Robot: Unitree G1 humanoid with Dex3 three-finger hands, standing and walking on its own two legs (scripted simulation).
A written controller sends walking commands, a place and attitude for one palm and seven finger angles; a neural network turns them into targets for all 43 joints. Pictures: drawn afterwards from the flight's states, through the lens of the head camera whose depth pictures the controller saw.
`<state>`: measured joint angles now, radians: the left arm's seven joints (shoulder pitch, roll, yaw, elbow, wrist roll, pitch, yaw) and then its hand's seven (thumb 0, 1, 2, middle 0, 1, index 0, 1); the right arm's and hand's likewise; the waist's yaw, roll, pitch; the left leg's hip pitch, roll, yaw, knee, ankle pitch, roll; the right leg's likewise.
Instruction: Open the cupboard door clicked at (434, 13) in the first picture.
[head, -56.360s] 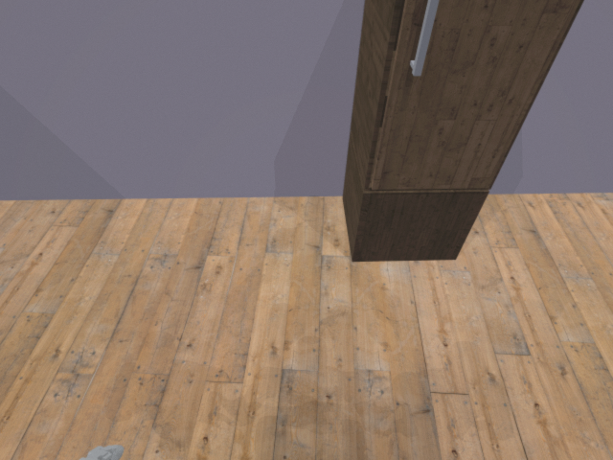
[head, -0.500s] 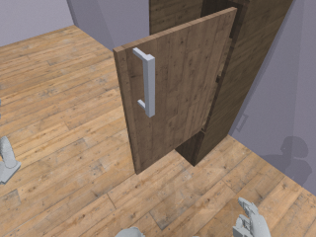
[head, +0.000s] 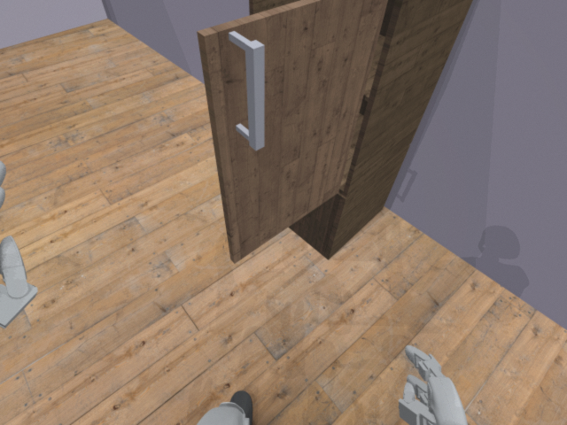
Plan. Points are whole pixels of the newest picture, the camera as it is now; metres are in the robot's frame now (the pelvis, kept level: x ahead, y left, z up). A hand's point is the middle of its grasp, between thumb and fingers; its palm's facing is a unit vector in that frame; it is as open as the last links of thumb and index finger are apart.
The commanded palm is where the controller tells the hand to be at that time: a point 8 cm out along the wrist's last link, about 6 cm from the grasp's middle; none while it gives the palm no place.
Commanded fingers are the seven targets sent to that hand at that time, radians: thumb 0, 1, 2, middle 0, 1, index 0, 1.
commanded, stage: stop stepping back and stand still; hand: left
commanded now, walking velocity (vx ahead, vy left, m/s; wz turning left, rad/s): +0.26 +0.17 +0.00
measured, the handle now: (247, 95) +0.54 +0.10 +0.17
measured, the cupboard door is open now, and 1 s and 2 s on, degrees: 86 86 86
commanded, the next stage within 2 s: let the arm hang, fingers relaxed in 0.64 s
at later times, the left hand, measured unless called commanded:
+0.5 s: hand out of the picture +0.12 +0.23 +0.19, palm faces +0.40 -0.77 -0.50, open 7.4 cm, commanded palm +0.08 +0.28 +0.19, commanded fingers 0.00 0.90 0.90 -0.20 -0.30 -0.20 -0.30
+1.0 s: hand out of the picture +0.02 +0.18 -0.13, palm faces +0.02 -0.97 -0.25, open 7.4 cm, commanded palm none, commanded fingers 0.00 0.90 0.90 -0.20 -0.30 -0.20 -0.30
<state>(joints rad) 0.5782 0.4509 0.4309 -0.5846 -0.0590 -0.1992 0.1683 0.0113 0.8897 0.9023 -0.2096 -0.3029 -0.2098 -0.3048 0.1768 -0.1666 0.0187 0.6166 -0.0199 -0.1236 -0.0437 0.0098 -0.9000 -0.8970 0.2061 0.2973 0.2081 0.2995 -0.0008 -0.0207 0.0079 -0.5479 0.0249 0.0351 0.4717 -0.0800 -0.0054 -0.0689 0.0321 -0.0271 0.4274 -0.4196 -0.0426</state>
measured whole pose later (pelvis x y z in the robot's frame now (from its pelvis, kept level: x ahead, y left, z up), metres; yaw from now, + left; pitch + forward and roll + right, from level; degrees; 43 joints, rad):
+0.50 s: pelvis -0.07 -0.02 +0.01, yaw -1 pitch -2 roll +2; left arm 0.58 0.41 0.40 -0.51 -0.02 -0.22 0.13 0.01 0.89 0.90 -0.22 -0.30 -0.22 -0.31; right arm 0.25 -0.20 -0.01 0.68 -0.02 -0.08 -0.06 0.01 -0.90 -0.90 0.20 0.30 0.21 0.30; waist 0.02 -0.02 0.00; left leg -0.56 -0.03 0.01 1.07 -0.34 -0.01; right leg -0.26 0.01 -0.06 0.59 -0.30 -0.08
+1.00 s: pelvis -0.08 +0.00 +0.00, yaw +6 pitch -1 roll +2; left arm 0.25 0.17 -0.02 0.67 0.04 0.04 -0.01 0.01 0.91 0.90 -0.20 -0.30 -0.20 -0.30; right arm 0.16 -0.23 -0.01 0.81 -0.03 0.02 0.00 0.01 -0.91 -0.90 0.20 0.30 0.21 0.30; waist -0.04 0.02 0.08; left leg -0.32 -0.02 0.00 0.68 -0.41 -0.01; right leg -0.34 0.00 -0.01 0.70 -0.32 -0.05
